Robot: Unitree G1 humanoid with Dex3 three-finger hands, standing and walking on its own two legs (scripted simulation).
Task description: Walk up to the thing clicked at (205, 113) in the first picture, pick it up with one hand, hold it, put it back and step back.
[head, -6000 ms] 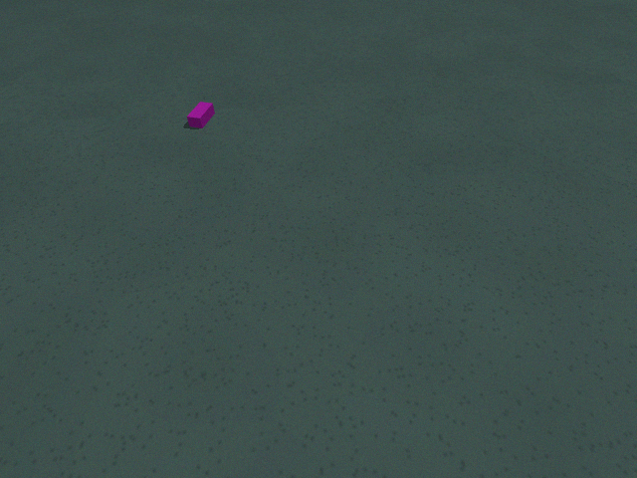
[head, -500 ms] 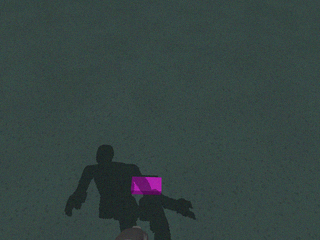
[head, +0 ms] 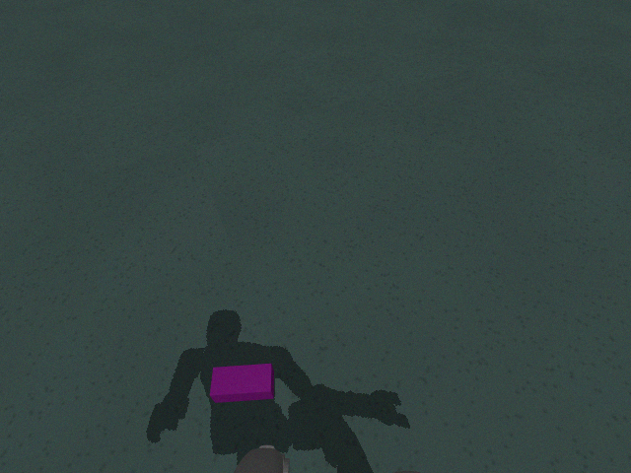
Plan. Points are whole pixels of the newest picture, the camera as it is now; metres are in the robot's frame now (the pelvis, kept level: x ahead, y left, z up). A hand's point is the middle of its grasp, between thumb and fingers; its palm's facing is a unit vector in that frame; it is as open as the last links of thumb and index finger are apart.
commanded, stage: walk up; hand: left
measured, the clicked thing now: (243, 383) +0.49 +0.26 -0.70
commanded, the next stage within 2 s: stand in 1.80 s
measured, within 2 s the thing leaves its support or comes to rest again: neither
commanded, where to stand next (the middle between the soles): +0.11 +0.07 m, yaw +2 degrees
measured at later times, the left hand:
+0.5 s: hand out of the picture +0.06 +0.36 -0.14, palm faces +0.02 -0.88 -0.47, open 7.4 cm
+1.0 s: hand out of the picture +0.09 +0.34 -0.12, palm faces +0.03 -0.94 -0.35, open 7.4 cm
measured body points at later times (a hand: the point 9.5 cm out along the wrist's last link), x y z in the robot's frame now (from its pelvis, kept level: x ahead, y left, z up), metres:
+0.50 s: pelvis +0.01 +0.06 +0.00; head +0.06 +0.07 +0.45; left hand +0.06 +0.40 -0.11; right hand +0.15 -0.24 -0.11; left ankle +0.02 +0.19 -0.70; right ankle +0.03 -0.09 -0.68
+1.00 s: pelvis +0.01 +0.07 +0.03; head +0.03 +0.08 +0.48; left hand +0.09 +0.39 -0.10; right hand +0.11 -0.23 -0.09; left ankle +0.02 +0.19 -0.70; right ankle +0.05 -0.07 -0.70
